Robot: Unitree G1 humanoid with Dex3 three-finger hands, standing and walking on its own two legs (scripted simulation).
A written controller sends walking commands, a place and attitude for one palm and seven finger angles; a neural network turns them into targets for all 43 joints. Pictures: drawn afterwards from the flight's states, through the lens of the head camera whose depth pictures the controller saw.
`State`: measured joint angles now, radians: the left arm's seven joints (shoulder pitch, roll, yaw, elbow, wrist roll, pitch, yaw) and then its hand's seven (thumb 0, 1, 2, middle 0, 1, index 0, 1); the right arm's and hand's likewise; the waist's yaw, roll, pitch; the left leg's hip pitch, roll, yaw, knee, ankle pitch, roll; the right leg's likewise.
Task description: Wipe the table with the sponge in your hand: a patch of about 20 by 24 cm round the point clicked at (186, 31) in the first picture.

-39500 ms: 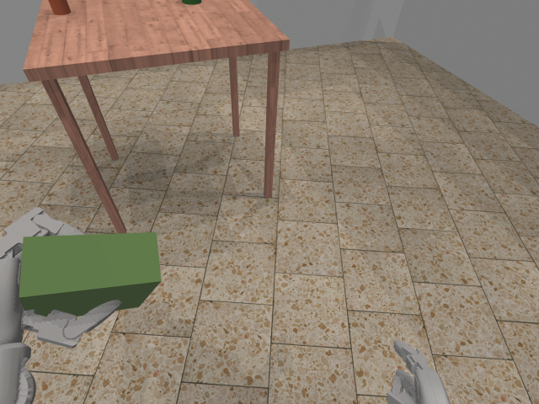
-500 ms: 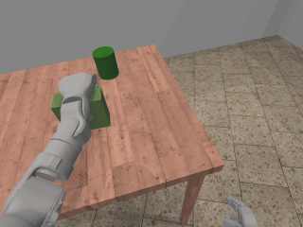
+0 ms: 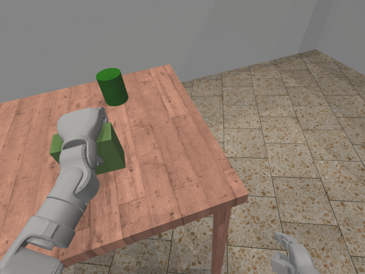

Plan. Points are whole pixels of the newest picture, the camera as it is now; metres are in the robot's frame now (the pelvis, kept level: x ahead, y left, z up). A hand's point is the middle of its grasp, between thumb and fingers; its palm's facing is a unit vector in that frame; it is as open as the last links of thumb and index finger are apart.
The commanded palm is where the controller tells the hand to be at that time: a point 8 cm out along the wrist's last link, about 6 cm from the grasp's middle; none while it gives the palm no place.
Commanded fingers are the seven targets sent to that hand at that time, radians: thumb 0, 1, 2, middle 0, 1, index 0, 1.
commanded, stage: wipe back along the middle lane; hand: left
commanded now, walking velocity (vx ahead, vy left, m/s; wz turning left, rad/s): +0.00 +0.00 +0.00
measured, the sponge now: (94, 156) +0.36 +0.25 +0.07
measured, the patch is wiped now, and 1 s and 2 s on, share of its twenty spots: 0.70 0.75 0.90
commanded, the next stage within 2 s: slide across to the third lane in 1.04 s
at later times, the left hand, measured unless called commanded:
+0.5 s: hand (94, 155) +0.32 +0.22 +0.13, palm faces +0.11 -0.06 -0.99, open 9.8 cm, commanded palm +0.27 +0.21 +0.16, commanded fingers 0.00 0.10 1.30 -1.20 -1.60 -1.20 -1.60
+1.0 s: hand (94, 175) +0.27 +0.20 +0.13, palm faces +0.20 -0.17 -0.96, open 9.7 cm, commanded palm +0.21 +0.19 +0.15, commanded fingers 0.00 0.10 1.30 -1.20 -1.60 -1.20 -1.60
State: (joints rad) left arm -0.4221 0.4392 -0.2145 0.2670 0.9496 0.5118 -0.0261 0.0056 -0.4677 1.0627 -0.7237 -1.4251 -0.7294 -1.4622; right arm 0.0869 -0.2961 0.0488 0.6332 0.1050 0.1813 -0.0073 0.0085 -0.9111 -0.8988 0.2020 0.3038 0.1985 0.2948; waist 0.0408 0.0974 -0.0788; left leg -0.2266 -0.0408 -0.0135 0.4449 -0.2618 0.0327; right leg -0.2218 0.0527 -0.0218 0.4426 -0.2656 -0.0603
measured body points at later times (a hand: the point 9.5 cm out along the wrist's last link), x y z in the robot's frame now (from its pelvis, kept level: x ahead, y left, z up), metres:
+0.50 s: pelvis -0.01 +0.00 +0.00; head -0.03 -0.05 +0.44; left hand +0.31 +0.22 +0.18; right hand +0.22 -0.22 -0.09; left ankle -0.02 +0.10 -0.74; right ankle -0.02 -0.08 -0.74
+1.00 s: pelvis -0.01 +0.00 +0.00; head -0.04 -0.05 +0.44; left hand +0.25 +0.20 +0.18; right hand +0.23 -0.20 -0.08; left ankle -0.02 +0.10 -0.74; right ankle -0.02 -0.08 -0.74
